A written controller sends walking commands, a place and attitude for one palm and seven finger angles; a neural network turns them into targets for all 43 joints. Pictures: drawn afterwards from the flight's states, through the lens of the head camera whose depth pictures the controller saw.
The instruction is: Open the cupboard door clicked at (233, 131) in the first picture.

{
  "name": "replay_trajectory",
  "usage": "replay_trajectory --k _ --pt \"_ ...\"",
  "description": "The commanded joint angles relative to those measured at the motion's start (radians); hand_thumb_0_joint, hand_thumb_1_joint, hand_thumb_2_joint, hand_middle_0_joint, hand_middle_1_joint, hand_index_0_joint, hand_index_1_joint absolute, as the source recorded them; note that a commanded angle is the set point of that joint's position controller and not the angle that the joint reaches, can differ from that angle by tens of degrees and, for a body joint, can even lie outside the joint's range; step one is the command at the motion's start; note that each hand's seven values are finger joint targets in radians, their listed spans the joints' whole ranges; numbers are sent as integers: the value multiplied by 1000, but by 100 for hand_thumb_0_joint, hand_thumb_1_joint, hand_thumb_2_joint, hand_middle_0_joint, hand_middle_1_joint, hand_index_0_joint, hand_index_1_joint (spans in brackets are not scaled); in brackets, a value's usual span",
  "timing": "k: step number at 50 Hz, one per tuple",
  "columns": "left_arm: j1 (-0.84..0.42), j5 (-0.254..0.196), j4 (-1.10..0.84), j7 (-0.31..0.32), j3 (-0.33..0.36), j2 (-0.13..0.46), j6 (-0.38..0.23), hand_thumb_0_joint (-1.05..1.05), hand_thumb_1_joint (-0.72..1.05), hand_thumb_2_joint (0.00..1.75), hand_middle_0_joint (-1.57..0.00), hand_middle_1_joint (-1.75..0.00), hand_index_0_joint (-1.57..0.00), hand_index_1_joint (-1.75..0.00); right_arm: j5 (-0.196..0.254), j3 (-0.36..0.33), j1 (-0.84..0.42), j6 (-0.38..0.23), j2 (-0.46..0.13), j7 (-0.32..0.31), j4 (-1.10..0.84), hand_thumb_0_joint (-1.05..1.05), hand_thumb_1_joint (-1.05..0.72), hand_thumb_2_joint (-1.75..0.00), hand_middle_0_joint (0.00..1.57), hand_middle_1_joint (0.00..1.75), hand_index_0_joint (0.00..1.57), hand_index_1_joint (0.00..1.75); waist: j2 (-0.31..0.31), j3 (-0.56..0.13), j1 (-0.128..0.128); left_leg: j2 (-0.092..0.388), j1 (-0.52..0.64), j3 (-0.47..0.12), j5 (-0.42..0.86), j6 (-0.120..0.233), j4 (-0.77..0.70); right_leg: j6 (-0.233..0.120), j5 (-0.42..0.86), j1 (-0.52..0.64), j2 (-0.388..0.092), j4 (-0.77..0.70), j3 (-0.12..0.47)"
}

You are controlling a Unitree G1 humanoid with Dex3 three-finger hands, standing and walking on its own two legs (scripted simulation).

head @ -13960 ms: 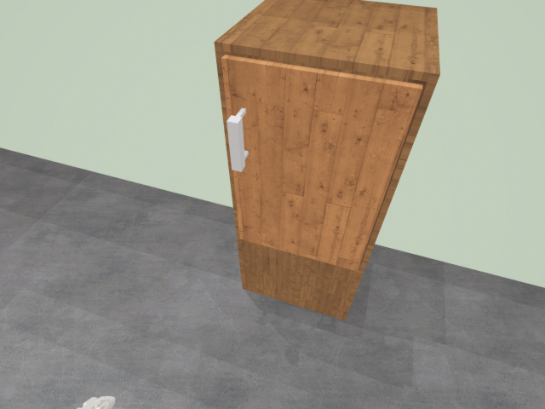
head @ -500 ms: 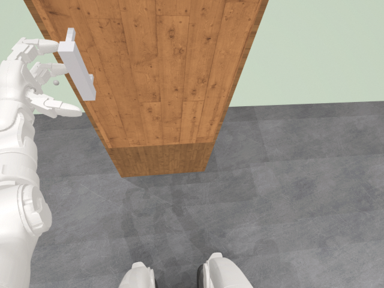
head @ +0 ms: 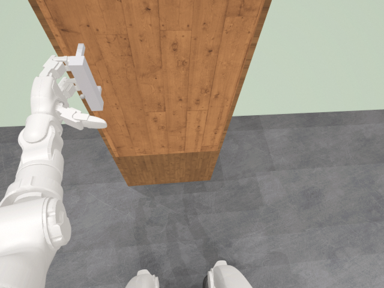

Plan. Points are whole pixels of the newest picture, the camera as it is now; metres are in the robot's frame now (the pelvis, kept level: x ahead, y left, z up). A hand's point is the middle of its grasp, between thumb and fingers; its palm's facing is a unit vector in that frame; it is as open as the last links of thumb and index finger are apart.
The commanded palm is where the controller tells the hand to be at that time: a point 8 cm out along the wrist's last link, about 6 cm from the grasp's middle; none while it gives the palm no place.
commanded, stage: slide the fingers in behind the handle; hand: left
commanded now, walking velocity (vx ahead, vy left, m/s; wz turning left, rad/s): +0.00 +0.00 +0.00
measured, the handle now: (89, 78) +0.54 +0.19 +0.08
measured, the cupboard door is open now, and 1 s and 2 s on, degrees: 0 0 6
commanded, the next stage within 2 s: close the thumb around the handle in 0.78 s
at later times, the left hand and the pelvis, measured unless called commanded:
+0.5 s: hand (98, 96) +0.49 +0.16 +0.08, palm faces +0.02 -1.00 -0.03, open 14.1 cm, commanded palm +0.46 +0.21 +0.08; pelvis -0.01 +0.00 +0.00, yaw +0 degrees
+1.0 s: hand (93, 95) +0.49 +0.17 +0.08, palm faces +0.01 -1.00 -0.01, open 13.7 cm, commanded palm +0.47 +0.22 +0.08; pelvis +0.00 +0.00 +0.00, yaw +0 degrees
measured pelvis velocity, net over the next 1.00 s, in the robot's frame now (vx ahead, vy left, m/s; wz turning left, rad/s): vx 0.00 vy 0.00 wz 0.01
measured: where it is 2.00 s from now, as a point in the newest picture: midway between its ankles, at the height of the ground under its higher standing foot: outside the picture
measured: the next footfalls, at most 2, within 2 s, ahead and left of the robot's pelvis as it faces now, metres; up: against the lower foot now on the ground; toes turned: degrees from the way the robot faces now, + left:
none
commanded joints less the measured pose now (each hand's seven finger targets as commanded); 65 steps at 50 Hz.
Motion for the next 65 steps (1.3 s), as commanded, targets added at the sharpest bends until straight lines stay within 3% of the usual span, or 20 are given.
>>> replay_trajectory --k 1,3,7,12,17,23,24,25,28,31,38,42,44,46,49,51,55,59,62,65 --pt "-453 -32 -231 0 -31 179 -80 0 -50 30 -30 -120 -30 -120 -2 -68 139 -26 -171 -14 -40 0 -90 -90 20 30 20 30 70 -433 -15 -48 297 -70 404 13 -92 -12 362 193 53 -81 28" --pt "-466 -40 -210 2 -47 152 -82 0 -50 30 -30 -120 -30 -120 -2 -69 142 -29 -172 -15 -28 0 -90 -90 20 30 20 30 61 -421 -24 -48 300 -74 401 12 -92 -11 354 180 54 -83 25" --pt "-516 -25 -168 25 -32 181 -73 0 -50 30 -30 -120 -30 -120 -5 -67 146 -34 -179 -19 -14 0 -90 -90 20 30 20 30 46 -372 -32 -53 251 -81 325 15 -97 -13 292 156 48 -85 25" --pt "-518 -6 -222 64 -13 197 -104 0 -50 30 -30 -120 -30 -120 -13 -67 149 -45 -172 -12 -22 0 -90 -90 20 30 20 30 88 -484 -9 -55 302 -85 392 10 -82 -15 332 176 48 -60 27" --pt "-503 3 -183 82 -11 193 -101 0 -50 30 -30 -120 -30 -120 -13 -66 149 -45 -172 -7 -24 0 -90 -90 20 30 20 30 40 -451 -10 -60 241 -74 349 15 -88 -12 332 212 48 -68 32" --pt "-514 3 -191 77 -51 147 -100 0 -50 30 -30 -120 -30 -120 -9 -70 149 -45 -170 -8 -16 0 -90 -90 20 30 20 30 78 -452 -20 -57 278 -72 351 12 -91 -13 326 181 51 -77 33" --pt "-518 -3 -179 76 -51 143 -97 0 -50 30 -30 -120 -30 -120 -9 -68 152 -46 -170 -8 -14 0 -90 -90 20 30 20 30 42 -431 -25 -57 255 -72 338 14 -94 -11 323 190 51 -81 32" --pt "-512 -4 -182 77 -21 181 -99 0 -50 30 -30 -120 -30 -120 -10 -71 154 -45 -176 -10 -13 0 -90 -90 20 30 20 30 34 -440 -16 -59 239 -68 327 15 -94 -11 326 213 49 -83 39" --pt "-521 -5 -177 72 -38 162 -102 0 -50 30 -30 -120 -30 -120 -10 -68 152 -48 -172 -11 -11 0 -90 -90 20 30 20 30 60 -429 -21 -60 243 -67 316 15 -95 -11 314 194 49 -86 38" --pt "-518 0 -143 71 -23 195 -95 0 -50 30 -30 -120 -30 -120 -7 -66 152 -49 -175 -15 -9 0 -90 -90 20 30 20 30 16 -396 -29 -63 185 -62 270 22 -97 -7 293 216 46 -96 50" --pt "-521 -8 -172 59 -4 211 -98 0 -50 30 -30 -120 -30 -120 -10 -66 159 -53 -175 -17 -14 0 -90 -90 20 30 20 30 67 -469 -17 -62 237 -65 341 18 -85 -9 345 218 46 -75 43" --pt "-505 -11 -166 53 15 239 -89 0 -50 30 -30 -120 -30 -120 -9 -64 161 -48 -178 -20 -22 0 -90 -90 20 30 20 30 32 -458 -12 -64 202 -63 340 22 -84 -9 364 250 47 -74 48" --pt "-508 -10 -187 50 -17 196 -91 0 -50 30 -30 -120 -30 -120 -8 -66 155 -48 -172 -16 -22 0 -90 -90 20 30 20 30 69 -469 -17 -63 238 -61 357 19 -85 -8 368 229 47 -76 44" --pt "-477 -14 -195 49 2 212 -95 0 -39 35 -31 -121 -31 -121 -8 -69 155 -46 -176 -15 -24 0 -90 -90 20 30 20 30 64 -474 -5 -60 251 -65 374 16 -83 -11 370 226 49 -75 41" --pt "-496 -17 -164 47 -32 173 -87 0 -22 42 -32 -123 -32 -123 -6 -67 152 -44 -175 -15 -16 0 -90 -90 20 30 20 30 52 -424 -26 -57 238 -68 348 16 -86 -9 341 190 50 -79 35" --pt "-508 -15 -150 49 -15 199 -79 0 -11 47 -33 -124 -33 -124 -7 -69 156 -42 -181 -18 -10 0 -90 -90 20 30 20 30 34 -405 -28 -58 215 -68 321 18 -90 -8 321 195 48 -84 36" --pt "-531 -10 -188 55 -54 148 -91 0 12 56 -34 -127 -34 -127 -11 -69 154 -47 -173 -13 -10 0 -90 -90 20 30 20 30 116 -448 -25 -54 304 -85 387 8 -82 -14 324 138 49 -71 23" --pt "-516 -18 -175 66 -47 142 -94 0 34 66 -36 -129 -36 -129 -12 -69 155 -47 -176 -9 -9 0 -90 -90 20 30 20 30 78 -455 -26 -51 305 -89 403 7 -80 -12 329 139 52 -67 19" --pt "-509 -6 -166 78 2 204 -90 0 51 73 -37 -131 -37 -131 -16 -69 163 -43 -182 -11 -11 0 -90 -90 20 30 20 30 64 -457 -15 -54 279 -86 399 10 -81 -14 337 166 51 -60 20" --pt "-497 1 -180 83 -11 190 -88 0 68 80 -38 -133 -38 -133 -15 -68 156 -41 -175 -8 -19 0 -90 -90 20 30 20 30 49 -455 -14 -54 263 -78 398 11 -83 -10 353 183 51 -62 24"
